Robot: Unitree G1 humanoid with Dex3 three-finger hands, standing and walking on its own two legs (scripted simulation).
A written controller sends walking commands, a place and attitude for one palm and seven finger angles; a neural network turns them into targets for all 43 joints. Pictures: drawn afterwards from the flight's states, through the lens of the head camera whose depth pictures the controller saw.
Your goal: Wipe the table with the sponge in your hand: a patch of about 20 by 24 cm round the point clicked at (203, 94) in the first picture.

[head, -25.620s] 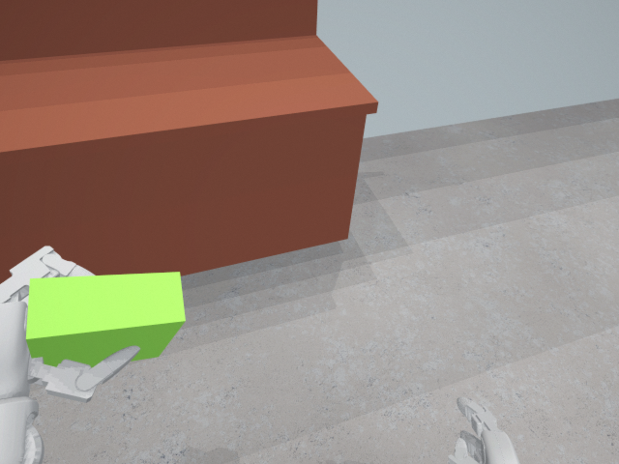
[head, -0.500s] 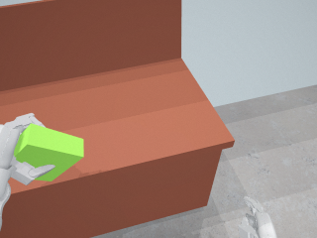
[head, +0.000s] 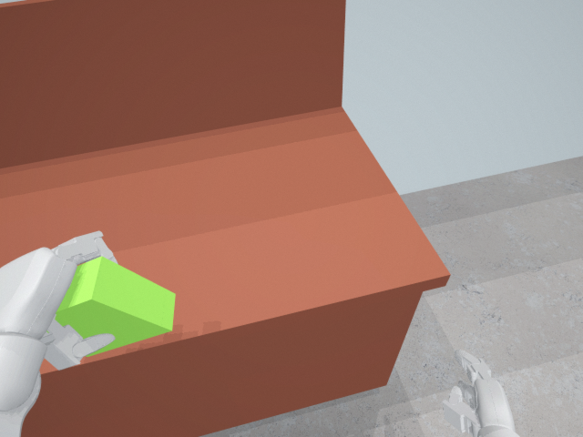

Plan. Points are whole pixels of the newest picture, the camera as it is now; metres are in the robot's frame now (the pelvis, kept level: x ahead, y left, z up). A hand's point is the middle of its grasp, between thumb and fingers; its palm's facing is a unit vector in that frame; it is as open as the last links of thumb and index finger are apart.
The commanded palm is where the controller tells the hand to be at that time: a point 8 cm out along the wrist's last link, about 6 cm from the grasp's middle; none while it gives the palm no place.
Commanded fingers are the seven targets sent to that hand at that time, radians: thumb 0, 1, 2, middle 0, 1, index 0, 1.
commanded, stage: turn the palm down, sponge in hand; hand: left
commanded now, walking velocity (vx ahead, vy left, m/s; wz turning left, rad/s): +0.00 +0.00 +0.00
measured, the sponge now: (107, 316) +0.22 +0.26 +0.10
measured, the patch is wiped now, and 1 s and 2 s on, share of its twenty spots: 0.00 0.00 0.00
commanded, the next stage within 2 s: move the sponge above the wiping area in 1.08 s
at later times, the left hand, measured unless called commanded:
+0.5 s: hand (61, 309) +0.20 +0.28 +0.14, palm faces +0.10 -0.12 -0.99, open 9.4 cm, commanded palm +0.17 +0.30 +0.21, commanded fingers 0.00 0.10 1.30 -1.20 -1.60 -1.20 -1.60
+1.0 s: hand (58, 308) +0.20 +0.28 +0.15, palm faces +0.12 -0.05 -0.99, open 9.4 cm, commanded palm +0.16 +0.27 +0.21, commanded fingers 0.00 0.10 1.30 -1.20 -1.60 -1.20 -1.60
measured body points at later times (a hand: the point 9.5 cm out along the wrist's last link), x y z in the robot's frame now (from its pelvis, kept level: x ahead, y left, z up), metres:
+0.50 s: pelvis -0.02 +0.02 +0.01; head -0.03 -0.02 +0.46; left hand +0.19 +0.29 +0.20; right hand +0.22 -0.17 -0.07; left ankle +0.01 +0.12 -0.73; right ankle -0.01 -0.10 -0.73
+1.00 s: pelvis -0.03 -0.01 +0.01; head -0.05 -0.05 +0.46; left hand +0.18 +0.28 +0.20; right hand +0.21 -0.21 -0.08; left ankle +0.01 +0.12 -0.73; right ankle -0.01 -0.10 -0.73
